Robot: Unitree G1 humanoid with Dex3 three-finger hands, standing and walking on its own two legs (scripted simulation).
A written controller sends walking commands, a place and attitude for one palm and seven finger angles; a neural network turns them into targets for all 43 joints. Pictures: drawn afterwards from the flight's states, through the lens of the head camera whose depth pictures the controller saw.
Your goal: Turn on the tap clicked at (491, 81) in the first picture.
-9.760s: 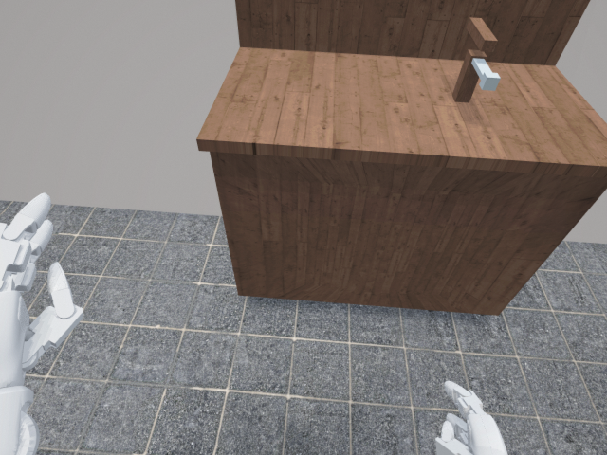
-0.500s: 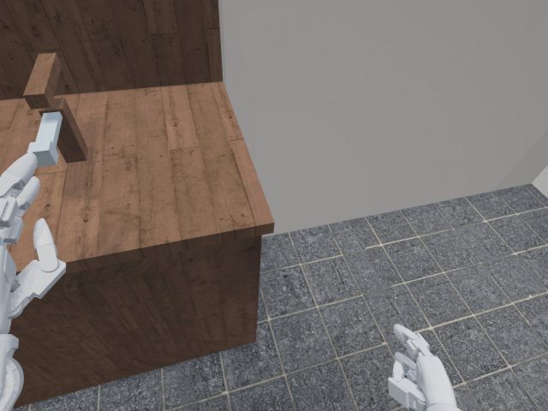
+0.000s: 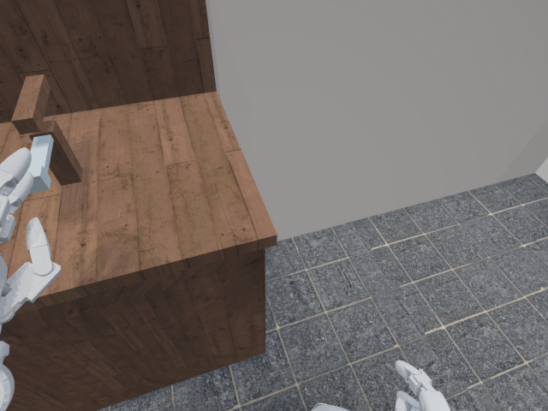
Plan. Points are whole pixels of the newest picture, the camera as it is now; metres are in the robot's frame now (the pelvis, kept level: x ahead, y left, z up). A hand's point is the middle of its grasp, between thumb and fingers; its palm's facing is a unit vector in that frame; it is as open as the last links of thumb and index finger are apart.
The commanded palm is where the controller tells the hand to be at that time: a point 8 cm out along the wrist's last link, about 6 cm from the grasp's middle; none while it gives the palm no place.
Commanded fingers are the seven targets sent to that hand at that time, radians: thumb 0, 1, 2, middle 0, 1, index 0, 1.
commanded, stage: shuffle to correct the standing spot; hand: left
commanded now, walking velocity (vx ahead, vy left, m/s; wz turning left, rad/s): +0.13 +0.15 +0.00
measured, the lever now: (35, 179) +0.40 +0.36 +0.13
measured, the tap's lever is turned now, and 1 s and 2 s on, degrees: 0 0 0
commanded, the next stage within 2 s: come to a stop and stand still in 0.52 s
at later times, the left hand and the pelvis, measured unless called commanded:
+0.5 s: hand out of the picture +0.24 +0.29 +0.20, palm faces +0.44 -0.81 -0.40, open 7.4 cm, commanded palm +0.17 +0.32 +0.19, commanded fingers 0.00 0.90 0.90 -0.20 -0.30 -0.20 -0.30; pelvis +0.02 +0.04 +0.01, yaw +1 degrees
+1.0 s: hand (11, 205) +0.30 +0.31 +0.19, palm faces +0.41 -0.82 -0.39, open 7.4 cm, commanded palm +0.24 +0.35 +0.19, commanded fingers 0.00 0.90 0.90 -0.20 -0.30 -0.20 -0.30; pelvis +0.08 +0.07 +0.01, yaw -1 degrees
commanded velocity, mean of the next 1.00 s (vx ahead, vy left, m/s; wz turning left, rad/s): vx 0.07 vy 0.06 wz -0.03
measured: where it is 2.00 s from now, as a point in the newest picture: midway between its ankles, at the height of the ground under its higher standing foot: outside the picture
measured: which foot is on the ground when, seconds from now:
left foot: down 0.00-0.04, up 0.06-0.36, down 0.38-0.64, up 0.66-0.84, down 0.86-1.00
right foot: up 0.00-0.02, down 0.04-1.00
